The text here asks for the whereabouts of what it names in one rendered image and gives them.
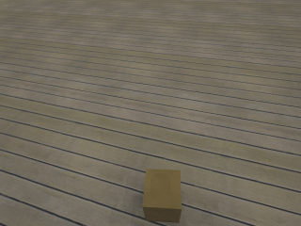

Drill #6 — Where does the carton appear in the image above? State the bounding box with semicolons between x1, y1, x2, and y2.
142;169;182;223

